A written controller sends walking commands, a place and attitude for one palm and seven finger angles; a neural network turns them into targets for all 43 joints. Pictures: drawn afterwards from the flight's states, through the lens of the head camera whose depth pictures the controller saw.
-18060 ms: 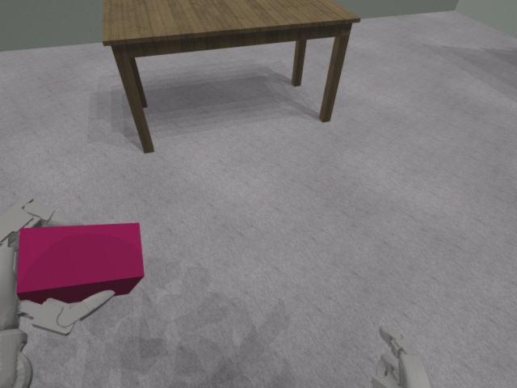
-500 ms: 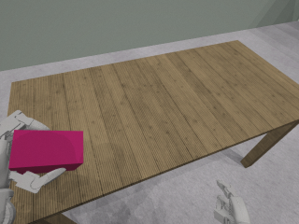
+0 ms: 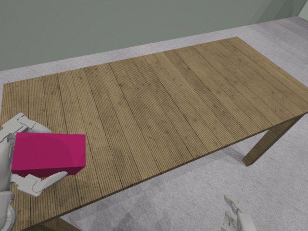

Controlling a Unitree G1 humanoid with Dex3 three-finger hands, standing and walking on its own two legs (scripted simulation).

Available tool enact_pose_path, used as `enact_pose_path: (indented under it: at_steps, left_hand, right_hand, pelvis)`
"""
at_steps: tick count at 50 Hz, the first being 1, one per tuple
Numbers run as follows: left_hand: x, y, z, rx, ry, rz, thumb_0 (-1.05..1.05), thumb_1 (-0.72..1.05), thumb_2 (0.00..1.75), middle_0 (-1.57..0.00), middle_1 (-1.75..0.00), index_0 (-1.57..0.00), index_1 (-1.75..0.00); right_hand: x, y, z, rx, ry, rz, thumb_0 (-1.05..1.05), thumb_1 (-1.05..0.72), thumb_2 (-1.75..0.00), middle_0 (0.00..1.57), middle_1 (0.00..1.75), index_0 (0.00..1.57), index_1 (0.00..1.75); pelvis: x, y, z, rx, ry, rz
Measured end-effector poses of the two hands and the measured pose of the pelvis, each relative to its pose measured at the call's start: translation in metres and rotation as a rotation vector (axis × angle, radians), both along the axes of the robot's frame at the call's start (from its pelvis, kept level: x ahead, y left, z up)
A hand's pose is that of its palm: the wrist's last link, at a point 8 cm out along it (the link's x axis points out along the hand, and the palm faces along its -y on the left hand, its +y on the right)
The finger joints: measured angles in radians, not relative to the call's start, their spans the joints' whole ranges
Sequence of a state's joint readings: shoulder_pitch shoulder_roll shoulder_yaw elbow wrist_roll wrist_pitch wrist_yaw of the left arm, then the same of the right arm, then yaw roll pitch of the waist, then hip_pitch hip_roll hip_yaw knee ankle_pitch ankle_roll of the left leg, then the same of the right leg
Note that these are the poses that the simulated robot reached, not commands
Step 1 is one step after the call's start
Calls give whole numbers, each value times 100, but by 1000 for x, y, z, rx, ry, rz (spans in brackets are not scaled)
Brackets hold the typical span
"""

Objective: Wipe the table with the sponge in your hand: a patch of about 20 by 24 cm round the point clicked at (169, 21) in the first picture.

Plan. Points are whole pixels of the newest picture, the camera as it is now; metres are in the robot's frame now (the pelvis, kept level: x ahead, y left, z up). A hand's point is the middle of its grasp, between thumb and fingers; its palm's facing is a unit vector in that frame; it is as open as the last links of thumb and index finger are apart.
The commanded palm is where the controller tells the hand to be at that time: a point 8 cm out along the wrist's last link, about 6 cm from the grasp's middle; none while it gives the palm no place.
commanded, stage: look again from close up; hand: left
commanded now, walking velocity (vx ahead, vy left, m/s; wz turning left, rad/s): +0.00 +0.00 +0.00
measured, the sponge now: (60, 156) +0.23 +0.22 +0.12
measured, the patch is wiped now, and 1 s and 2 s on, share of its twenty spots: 0.00 0.00 0.00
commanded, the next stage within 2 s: shuffle to correct the standing spot in 0.24 s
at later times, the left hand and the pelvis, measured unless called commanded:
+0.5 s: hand (41, 149) +0.23 +0.24 +0.15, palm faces +0.36 -0.85 -0.38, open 10.4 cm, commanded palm +0.17 +0.28 +0.17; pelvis +0.01 +0.00 +0.00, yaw +0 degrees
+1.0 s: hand (82, 136) +0.26 +0.18 +0.15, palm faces +0.30 -0.86 -0.40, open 10.4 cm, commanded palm +0.20 +0.21 +0.17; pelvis +0.04 -0.06 -0.01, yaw -1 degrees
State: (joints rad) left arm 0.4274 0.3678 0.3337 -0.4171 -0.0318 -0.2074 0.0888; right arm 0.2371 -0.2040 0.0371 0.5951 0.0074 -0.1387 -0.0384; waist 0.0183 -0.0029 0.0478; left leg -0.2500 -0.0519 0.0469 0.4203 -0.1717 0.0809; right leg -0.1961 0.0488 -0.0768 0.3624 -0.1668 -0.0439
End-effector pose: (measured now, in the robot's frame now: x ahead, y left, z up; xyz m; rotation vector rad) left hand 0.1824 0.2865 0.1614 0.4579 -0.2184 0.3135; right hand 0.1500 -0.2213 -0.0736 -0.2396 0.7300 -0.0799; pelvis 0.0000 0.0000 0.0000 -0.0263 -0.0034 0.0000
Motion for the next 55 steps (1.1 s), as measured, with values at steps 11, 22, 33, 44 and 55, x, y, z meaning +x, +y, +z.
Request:
enact_pose_path:
  at_steps: [11,22,33,44,55]
  left_hand:
    - [8,-3,14,35,-34,-36,-1,-53,101,-70,-136,-72,-134]
    - [7,0,2,-19,4,11,-1,-53,101,-70,-136,-72,-134]
    - [21,-16,12,2,-28,-3,-1,-53,101,-70,-136,-72,-134]
    - [38,-51,5,2,34,-33,-1,-53,101,-70,-136,-72,-134]
    - [51,-82,9,-7,-17,-38,-1,-53,101,-70,-136,-72,-134]
  right_hand:
    - [24,-3,8,-9,-46,-4,1,-90,-90,20,30,20,30]
    - [45,3,15,-10,-80,27,1,-90,-90,20,30,20,30]
    - [42,-3,9,20,-47,25,1,-90,-90,21,30,20,30]
    - [39,-49,-1,13,-5,-39,1,-90,-90,21,30,20,30]
    - [50,-96,-2,-10,-26,-94,1,-90,-90,20,30,20,30]
  pelvis:
    - [11,1,0,4,7,-1]
    - [14,-1,1,8,6,2]
    - [18,-16,1,23,13,-7]
    - [32,-46,-3,23,26,-11]
    - [44,-74,-10,25,19,-16]
